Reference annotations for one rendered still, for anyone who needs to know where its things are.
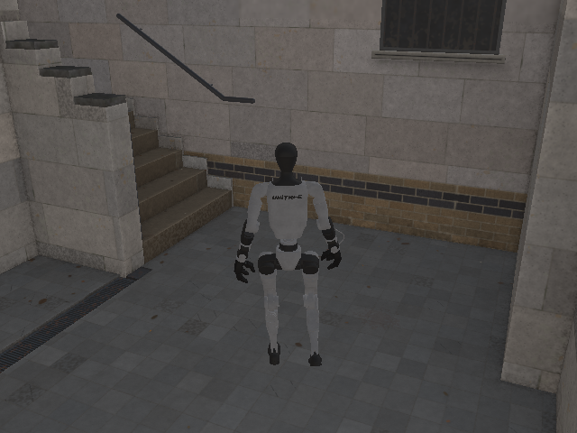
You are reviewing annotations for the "stairs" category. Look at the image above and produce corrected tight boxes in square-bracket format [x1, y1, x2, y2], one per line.
[128, 111, 232, 264]

